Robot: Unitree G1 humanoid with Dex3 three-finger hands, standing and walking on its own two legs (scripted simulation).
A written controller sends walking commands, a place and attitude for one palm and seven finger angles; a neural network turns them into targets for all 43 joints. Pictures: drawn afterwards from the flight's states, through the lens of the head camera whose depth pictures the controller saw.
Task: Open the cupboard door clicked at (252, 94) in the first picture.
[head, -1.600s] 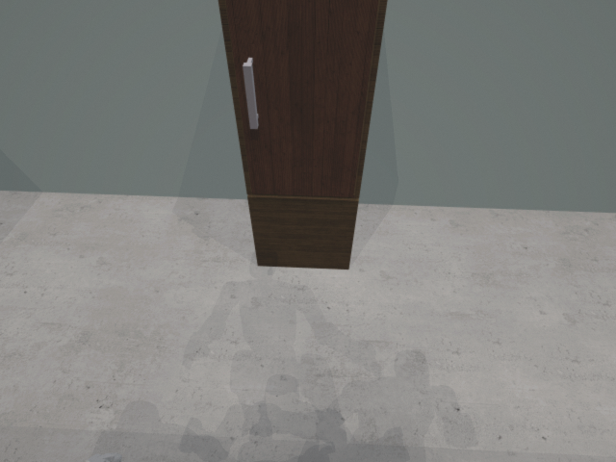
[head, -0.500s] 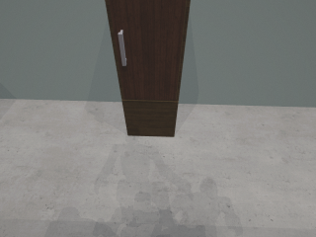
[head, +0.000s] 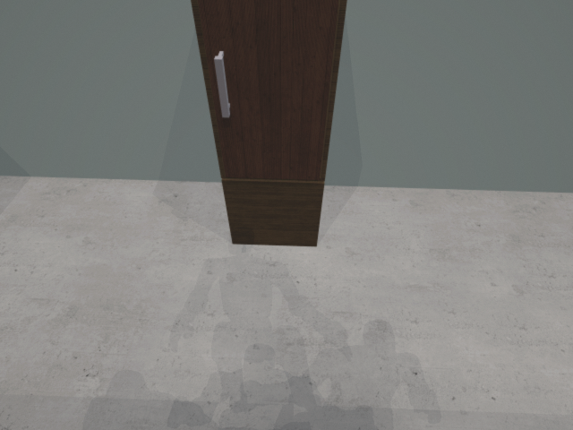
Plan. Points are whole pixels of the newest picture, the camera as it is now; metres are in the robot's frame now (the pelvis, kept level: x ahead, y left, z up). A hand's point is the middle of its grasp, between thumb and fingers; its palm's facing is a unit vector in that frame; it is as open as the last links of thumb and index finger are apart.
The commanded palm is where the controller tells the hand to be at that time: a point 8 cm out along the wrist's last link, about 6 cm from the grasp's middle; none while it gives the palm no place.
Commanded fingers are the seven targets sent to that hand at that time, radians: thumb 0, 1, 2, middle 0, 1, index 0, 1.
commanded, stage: take the last steps up to it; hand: left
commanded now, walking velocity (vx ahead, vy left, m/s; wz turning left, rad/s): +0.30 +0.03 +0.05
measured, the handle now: (223, 85) +0.95 +0.24 +0.01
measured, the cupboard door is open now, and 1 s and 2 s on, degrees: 0 0 0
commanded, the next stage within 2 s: come to a stop and stand still in 1.10 s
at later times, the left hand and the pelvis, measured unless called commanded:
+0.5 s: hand out of the picture +0.13 +0.20 -0.18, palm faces -0.02 -0.99 -0.17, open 7.3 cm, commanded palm none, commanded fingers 0.00 0.90 0.90 -0.20 -0.30 -0.20 -0.30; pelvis +0.10 +0.02 -0.01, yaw -1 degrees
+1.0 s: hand (199, 370) +0.26 +0.18 -0.19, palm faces +0.12 -0.98 -0.14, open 7.3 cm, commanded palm none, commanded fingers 0.00 0.90 0.90 -0.20 -0.30 -0.20 -0.30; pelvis +0.28 +0.01 -0.01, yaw +2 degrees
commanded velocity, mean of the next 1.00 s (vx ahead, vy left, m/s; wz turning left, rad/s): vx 0.29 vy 0.02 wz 0.04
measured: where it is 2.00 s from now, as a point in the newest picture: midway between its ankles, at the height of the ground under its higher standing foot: (279, 400)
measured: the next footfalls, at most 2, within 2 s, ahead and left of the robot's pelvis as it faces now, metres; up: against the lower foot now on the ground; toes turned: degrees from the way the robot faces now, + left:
right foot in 0.64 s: +0.30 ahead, -0.11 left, +0.00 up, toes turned -9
left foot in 1.04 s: +0.40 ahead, +0.12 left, +0.00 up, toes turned +11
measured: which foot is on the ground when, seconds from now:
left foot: down 0.00-0.64, up 0.66-1.00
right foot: down 0.00-0.26, up 0.28-0.62, down 0.64-1.00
